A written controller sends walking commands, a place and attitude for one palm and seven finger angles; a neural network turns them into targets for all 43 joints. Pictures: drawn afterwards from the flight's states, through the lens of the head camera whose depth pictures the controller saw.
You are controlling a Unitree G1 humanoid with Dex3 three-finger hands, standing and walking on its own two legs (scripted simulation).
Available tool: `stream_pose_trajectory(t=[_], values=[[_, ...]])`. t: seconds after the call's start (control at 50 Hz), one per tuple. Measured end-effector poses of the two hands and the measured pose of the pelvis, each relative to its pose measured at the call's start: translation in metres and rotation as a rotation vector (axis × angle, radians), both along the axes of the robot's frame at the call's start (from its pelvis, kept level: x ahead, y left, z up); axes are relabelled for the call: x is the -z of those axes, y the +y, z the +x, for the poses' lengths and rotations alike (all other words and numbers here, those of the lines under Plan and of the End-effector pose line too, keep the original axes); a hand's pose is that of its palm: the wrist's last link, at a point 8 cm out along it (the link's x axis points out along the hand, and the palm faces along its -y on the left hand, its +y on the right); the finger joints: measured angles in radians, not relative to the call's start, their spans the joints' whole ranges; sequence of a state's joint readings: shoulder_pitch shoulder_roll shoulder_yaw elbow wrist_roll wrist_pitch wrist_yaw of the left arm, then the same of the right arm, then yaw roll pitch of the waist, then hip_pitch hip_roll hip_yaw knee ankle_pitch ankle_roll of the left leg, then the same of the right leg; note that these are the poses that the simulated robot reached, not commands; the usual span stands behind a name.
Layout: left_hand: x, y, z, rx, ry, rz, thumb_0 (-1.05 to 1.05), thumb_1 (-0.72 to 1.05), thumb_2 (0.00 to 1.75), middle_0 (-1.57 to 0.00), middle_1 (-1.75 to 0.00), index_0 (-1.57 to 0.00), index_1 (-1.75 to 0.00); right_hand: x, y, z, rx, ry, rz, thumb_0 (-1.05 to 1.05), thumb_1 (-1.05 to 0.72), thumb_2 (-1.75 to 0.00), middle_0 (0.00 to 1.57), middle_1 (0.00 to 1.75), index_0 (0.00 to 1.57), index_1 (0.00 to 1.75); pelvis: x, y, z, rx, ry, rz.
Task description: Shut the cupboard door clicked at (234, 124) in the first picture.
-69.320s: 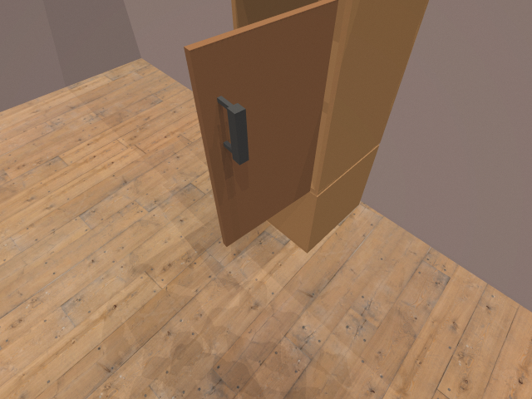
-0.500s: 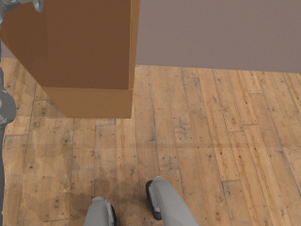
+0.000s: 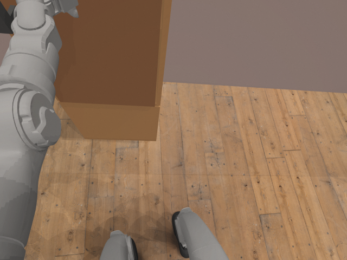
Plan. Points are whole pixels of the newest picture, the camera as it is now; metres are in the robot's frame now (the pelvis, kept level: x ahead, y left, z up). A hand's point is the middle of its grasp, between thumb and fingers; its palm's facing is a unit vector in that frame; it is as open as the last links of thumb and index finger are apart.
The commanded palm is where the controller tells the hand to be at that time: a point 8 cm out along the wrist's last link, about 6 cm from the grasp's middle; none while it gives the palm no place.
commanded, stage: pull the fist back off the door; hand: left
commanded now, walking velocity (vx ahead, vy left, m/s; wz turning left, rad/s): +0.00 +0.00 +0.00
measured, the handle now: out of the picture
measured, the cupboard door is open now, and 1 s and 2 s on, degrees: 0 0 0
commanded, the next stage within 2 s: draw the hand back to the body in 0.40 s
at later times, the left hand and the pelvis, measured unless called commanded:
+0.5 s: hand (63, 14) +0.59 +0.08 +0.15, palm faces +0.09 -1.00 -0.02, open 3.1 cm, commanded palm +0.55 +0.12 +0.16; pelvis +0.07 -0.02 +0.04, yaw +0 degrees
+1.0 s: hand (11, 57) +0.45 +0.14 +0.19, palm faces +0.09 -1.00 -0.04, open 3.1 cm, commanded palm +0.41 +0.19 +0.20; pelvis +0.08 -0.02 +0.06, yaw +1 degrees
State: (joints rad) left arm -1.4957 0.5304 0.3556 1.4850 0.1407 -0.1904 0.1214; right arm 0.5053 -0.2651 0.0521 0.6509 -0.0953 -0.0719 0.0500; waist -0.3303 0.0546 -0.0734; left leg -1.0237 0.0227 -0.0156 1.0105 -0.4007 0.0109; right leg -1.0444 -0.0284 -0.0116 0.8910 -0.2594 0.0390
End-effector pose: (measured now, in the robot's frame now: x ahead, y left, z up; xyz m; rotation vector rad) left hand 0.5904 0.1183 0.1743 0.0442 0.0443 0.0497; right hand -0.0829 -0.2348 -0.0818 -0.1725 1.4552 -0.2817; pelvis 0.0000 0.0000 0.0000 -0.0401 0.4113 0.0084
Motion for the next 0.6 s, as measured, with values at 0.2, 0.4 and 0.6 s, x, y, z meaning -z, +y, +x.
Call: stream_pose_trajectory(t=[0.2,0.4,0.6], values=[[0.014,-0.001,-0.008,-0.026,-0.028,-0.009,-0.01,0.83,0.89,-1.30,-1.50,-1.30,-1.50,-0.009,-0.015,0.030,-0.013,-0.025,0.021,0.00,-0.90,-0.90,0.21,0.30,0.20,0.30,-0.016,-0.007,0.025,0.021,-0.037,0.013],[0.026,0.010,-0.028,-0.047,-0.052,-0.030,0.01,0.89,0.90,-1.30,-1.50,-1.30,-1.50,-0.014,-0.042,0.114,-0.043,-0.151,0.001,0.00,-0.90,-0.90,0.21,0.30,0.20,0.30,-0.033,-0.018,0.061,0.023,-0.095,0.018],[0.017,0.017,-0.033,-0.024,-0.037,-0.030,0.01,0.90,0.90,-1.30,-1.50,-1.30,-1.50,-0.015,-0.055,0.198,-0.102,-0.288,-0.009,0.00,-0.90,-0.90,0.20,0.30,0.20,0.30,-0.040,-0.025,0.080,0.002,-0.132,0.021]])
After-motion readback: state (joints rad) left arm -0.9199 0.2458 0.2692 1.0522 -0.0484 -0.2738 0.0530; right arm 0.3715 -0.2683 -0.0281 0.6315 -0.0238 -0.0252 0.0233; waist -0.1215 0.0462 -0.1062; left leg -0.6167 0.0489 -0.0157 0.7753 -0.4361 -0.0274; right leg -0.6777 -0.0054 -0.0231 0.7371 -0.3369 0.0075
